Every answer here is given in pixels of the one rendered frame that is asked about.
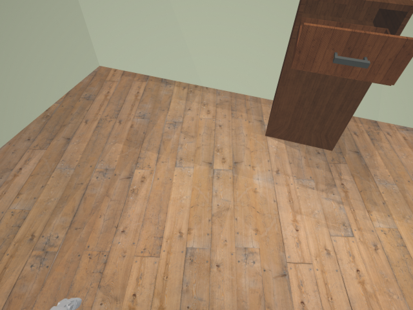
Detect cabinet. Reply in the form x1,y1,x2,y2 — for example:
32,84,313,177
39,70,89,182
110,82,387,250
265,0,413,151

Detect handle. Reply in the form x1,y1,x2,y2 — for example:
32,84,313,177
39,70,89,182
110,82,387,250
333,52,370,68

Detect drawer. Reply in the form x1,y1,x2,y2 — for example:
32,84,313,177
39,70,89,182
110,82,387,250
291,17,413,86

